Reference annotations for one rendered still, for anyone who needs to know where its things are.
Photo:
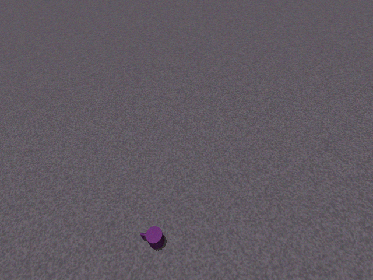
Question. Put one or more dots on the mug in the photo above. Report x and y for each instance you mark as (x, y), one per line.
(154, 236)

